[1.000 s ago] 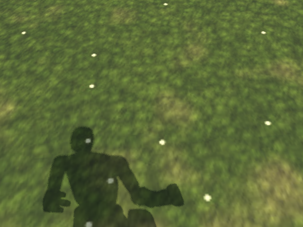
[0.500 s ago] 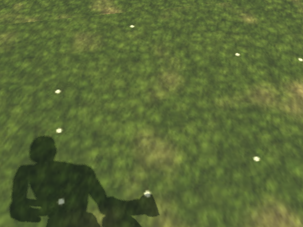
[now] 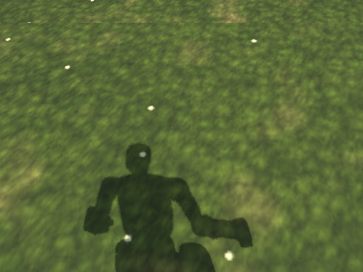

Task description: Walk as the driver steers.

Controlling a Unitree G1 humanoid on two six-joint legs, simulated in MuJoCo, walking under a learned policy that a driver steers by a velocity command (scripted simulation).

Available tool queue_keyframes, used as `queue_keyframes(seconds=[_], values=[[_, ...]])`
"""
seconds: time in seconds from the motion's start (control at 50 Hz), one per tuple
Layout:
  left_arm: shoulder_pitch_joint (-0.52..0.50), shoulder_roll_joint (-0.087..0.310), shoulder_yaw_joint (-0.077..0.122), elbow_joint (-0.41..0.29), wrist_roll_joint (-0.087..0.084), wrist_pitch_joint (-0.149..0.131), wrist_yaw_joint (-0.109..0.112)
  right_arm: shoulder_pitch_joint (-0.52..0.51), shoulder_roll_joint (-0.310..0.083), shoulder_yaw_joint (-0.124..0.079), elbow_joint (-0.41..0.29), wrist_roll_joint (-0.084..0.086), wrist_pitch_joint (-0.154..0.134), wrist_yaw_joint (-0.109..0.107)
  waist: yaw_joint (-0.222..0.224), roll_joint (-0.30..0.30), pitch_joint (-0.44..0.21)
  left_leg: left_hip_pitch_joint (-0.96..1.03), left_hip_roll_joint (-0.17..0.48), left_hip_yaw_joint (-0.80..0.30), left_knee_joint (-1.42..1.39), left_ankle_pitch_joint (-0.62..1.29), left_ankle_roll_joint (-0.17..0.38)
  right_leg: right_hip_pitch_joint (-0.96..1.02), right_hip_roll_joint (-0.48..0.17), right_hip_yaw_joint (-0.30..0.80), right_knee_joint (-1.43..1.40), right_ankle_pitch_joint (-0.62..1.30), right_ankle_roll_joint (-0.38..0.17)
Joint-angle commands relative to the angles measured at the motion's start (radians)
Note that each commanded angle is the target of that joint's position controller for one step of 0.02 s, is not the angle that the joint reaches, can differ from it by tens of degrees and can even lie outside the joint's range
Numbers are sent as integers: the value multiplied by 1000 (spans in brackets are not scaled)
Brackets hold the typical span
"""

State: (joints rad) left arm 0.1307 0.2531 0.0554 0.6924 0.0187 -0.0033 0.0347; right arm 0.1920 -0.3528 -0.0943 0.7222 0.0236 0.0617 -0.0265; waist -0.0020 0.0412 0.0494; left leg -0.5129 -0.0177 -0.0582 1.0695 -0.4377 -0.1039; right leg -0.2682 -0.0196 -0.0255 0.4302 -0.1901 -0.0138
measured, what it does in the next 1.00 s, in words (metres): steps on the spot: left foot, then right foot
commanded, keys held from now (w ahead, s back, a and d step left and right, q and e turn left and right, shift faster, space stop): q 0.08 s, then no key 0.28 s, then e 0.62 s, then w+e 0.02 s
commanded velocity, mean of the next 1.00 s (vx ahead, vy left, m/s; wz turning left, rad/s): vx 0.01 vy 0.00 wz -0.08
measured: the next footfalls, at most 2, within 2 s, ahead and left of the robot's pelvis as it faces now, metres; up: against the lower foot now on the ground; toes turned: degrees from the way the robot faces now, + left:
left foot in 0.20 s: +0.04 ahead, +0.15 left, +0.00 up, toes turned +7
right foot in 0.60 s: +0.03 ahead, -0.08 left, +0.00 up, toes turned +2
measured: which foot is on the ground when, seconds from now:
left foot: up 0.00-0.18, down 0.20-0.64, up 0.66-0.92, down 0.94-1.00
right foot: down 0.00-0.20, up 0.22-0.58, down 0.60-0.94, up 0.96-1.00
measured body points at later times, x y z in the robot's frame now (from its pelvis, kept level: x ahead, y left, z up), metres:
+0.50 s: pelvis +0.00 +0.05 +0.00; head +0.01 +0.07 +0.45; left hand +0.06 +0.35 -0.13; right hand +0.20 -0.17 -0.10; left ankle +0.00 +0.14 -0.74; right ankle +0.01 -0.10 -0.72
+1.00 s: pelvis -0.02 +0.08 -0.01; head +0.01 +0.09 +0.44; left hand +0.17 +0.35 -0.11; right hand +0.07 -0.23 -0.10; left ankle +0.00 +0.18 -0.74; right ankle -0.03 -0.07 -0.72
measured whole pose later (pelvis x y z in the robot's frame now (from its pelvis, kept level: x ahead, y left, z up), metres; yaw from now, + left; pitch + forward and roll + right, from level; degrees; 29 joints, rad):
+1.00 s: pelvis -0.02 +0.08 -0.01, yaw -10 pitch +1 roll +0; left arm 0.13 0.34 0.09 0.76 -0.02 0.04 0.04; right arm 0.15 -0.29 -0.08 0.77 -0.02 0.01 -0.01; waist 0.02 -0.03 0.05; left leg -0.26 -0.03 -0.01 0.50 -0.25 0.03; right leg -0.39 0.06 0.18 0.77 -0.46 0.02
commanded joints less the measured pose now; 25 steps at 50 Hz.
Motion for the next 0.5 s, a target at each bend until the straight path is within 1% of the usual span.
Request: queue_keyframes(seconds=[0.02, 0.06, 0.08, 0.12, 0.14, 0.16, 0.18, 0.2, 0.22, 0.24, 0.26, 0.28, 0.3, 0.32, 0.36, 0.38, 0.4, 0.42, 0.44, 0.46, 0.48, 0.5], values=[[-8, 174, 49, -50, -2, 0, 12, -16, -31, -1, -96, -1, -7, 11, 19, -205, -134, -27, 44, 28, -103, 36, -12, 188, -250, 138, -96, 436, -217], [-17, 199, 58, -47, -6, 4, 7, -31, -30, 3, -114, -4, -7, 22, 25, -213, -146, 49, 53, 55, -196, 51, 4, 168, -265, 109, -97, 431, -217], [-17, 208, 62, -43, -10, 5, 4, -32, -36, 2, -119, -4, -5, 26, 26, -218, -146, 79, 51, 70, -235, 56, 13, 162, -271, 99, -94, 422, -215], [-3, 218, 63, -28, -22, 5, -5, -31, -43, -1, -126, -8, -1, 33, 27, -218, -140, 132, 38, 86, -329, 59, 37, 158, -280, 104, -75, 400, -211], [-7, 222, 63, -22, -31, 4, -8, -17, -41, -2, -124, -9, 0, 37, 16, -216, -136, 167, 31, 93, -401, 88, 56, 153, -281, 103, -55, 385, -200], [-22, 221, 61, -17, -43, 5, -9, 16, -36, -3, -111, -11, -1, 40, -10, -207, -135, 232, 16, 109, -517, 170, 82, 133, -269, 88, -19, 358, -177], [-8, 203, 55, -2, -51, 4, -11, 51, -44, -7, -94, -15, -2, 39, -26, -186, -134, 328, -2, 111, -643, 275, 113, 86, -242, 63, 31, 295, -133], [50, 159, 41, 22, -37, -1, -16, 70, -87, -16, -92, -18, -4, 31, -17, -77, -152, 470, 65, 4, -707, 465, 149, -20, -187, -2, 139, 136, -48], [73, 80, 10, -6, 25, -7, -30, 62, -189, -31, -120, -27, -3, 12, 27, 250, -179, 606, 344, -309, -679, 870, 267, -252, -63, -102, 401, -374, 66], [-20, 137, 30, -22, 5, -3, -14, 67, -146, -16, -126, -59, -22, 22, -54, 197, -188, 456, 418, -363, -710, 822, 425, -285, -29, 19, 560, -496, 86], [-33, 179, 44, -13, -20, 7, -7, 35, -123, -7, -118, -64, -41, 28, -43, 123, -146, 409, 359, -290, -731, 724, 414, -282, -43, 50, 641, -450, 82], [-13, 175, 48, 3, -27, 15, -1, -15, -104, -2, -108, -52, -54, 28, -17, 109, -118, 391, 298, -228, -736, 634, 364, -290, -47, 62, 650, -380, 78], [9, 172, 51, 29, -22, 24, 7, -50, -84, 5, -107, -40, -59, 27, -6, 95, -108, 388, 267, -196, -739, 590, 329, -289, -52, 70, 646, -327, 83], [27, 172, 53, 38, -15, 31, 11, -77, -70, 13, -103, -33, -62, 23, 9, 97, -99, 360, 250, -169, -740, 627, 321, -258, -48, 72, 654, -272, 92], [57, 148, 48, 54, -21, 29, 10, -87, -31, 29, -90, -38, -66, 17, 25, 96, -118, 354, 224, -130, -742, 645, 320, -202, -39, 69, 625, -206, 104], [72, 130, 42, 67, -24, 29, 8, -96, -1, 38, -80, -40, -69, 14, 30, 92, -128, 370, 217, -106, -742, 618, 313, -179, -49, 73, 554, -184, 107], [72, 109, 31, 77, -25, 29, 4, -102, 20, 45, -68, -43, -70, 13, 25, 91, -127, 372, 205, -83, -742, 577, 302, -138, -60, 73, 458, -166, 108], [55, 96, 23, 79, -24, 29, -1, -98, 21, 46, -55, -47, -71, 12, 9, 93, -120, 367, 203, -74, -746, 537, 300, -96, -62, 67, 379, -164, 108], [35, 99, 19, 73, -24, 29, -4, -85, 3, 42, -40, -50, -70, 12, -8, 96, -110, 365, 214, -84, -750, 504, 307, -68, -59, 57, 327, -175, 106], [24, 117, 21, 67, -27, 29, -5, -79, -24, 34, -27, -51, -68, 11, -17, 99, -99, 362, 228, -100, -750, 476, 317, -55, -52, 46, 296, -192, 103], [19, 141, 26, 60, -32, 29, -7, -79, -55, 24, -20, -47, -63, 9, -21, 101, -84, 362, 244, -119, -746, 454, 328, -59, -42, 36, 279, -208, 98], [22, 157, 30, 57, -36, 29, -7, -82, -74, 17, -15, -41, -59, 6, -21, 96, -73, 365, 259, -136, -743, 442, 335, -65, -37, 30, 263, -212, 90]])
